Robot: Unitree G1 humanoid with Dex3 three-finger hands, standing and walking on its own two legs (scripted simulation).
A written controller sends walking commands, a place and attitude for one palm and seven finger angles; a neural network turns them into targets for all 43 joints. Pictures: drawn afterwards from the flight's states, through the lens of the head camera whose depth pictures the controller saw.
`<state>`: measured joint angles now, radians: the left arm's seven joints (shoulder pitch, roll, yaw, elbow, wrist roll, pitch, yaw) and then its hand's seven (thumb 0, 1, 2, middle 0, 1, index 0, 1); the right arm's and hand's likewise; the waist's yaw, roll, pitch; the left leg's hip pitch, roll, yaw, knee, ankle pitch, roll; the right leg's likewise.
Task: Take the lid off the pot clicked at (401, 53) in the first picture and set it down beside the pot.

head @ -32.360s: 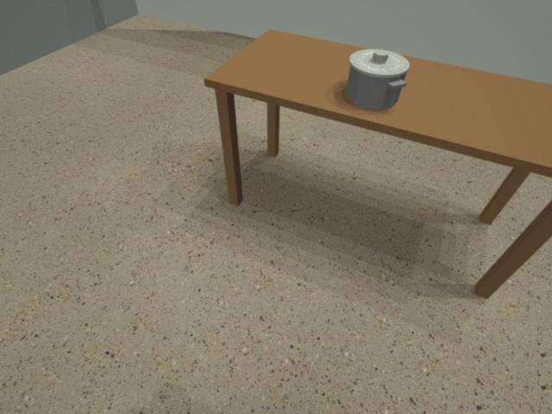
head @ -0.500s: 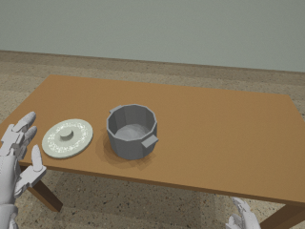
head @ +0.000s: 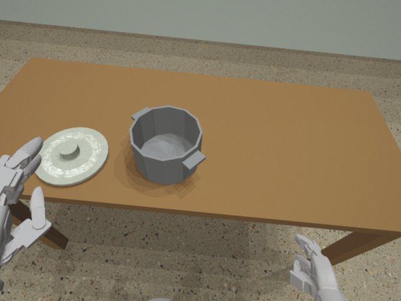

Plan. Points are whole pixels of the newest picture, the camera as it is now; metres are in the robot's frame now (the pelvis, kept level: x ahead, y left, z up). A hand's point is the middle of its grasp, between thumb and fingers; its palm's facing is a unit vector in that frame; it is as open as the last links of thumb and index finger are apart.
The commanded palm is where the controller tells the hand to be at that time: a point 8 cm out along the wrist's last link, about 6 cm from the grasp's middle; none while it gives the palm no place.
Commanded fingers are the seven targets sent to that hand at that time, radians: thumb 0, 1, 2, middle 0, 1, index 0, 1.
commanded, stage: step back with the hand held close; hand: left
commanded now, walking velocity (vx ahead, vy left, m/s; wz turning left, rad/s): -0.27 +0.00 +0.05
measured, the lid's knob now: (69, 149) +0.45 +0.37 -0.06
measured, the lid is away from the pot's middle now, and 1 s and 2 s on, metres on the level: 0.26 0.26 0.26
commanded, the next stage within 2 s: stop stepping back and stand still in 1.02 s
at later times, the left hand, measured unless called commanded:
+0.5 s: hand (11, 271) +0.14 +0.24 +0.15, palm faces +0.31 -0.85 -0.42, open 7.4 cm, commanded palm +0.07 +0.28 +0.18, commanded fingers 0.00 0.90 0.90 -0.20 -0.30 -0.20 -0.30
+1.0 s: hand out of the picture +0.07 +0.25 +0.16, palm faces +0.29 -0.88 -0.38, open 7.4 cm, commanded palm +0.00 +0.29 +0.18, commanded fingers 0.00 0.90 0.90 -0.20 -0.30 -0.20 -0.30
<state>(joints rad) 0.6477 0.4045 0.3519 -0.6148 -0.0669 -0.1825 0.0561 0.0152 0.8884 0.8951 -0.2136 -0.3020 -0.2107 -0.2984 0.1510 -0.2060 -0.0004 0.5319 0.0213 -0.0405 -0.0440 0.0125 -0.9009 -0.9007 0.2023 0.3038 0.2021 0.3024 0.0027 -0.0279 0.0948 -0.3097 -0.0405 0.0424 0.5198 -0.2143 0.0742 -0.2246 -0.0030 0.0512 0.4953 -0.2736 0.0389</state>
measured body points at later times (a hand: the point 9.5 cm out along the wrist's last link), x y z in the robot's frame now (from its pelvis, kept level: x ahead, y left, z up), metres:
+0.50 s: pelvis -0.06 +0.00 -0.02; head -0.03 +0.04 +0.43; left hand +0.11 +0.28 +0.17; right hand +0.11 -0.25 -0.07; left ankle +0.04 +0.07 -0.74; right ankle -0.01 -0.15 -0.73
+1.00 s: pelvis -0.13 +0.01 -0.02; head -0.11 +0.06 +0.43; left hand +0.05 +0.29 +0.18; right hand +0.03 -0.23 -0.08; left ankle -0.02 +0.08 -0.73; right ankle -0.15 -0.14 -0.71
